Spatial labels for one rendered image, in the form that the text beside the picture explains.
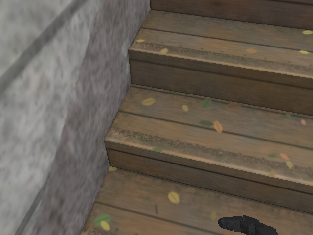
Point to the right robot hand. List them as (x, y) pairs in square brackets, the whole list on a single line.
[(246, 224)]

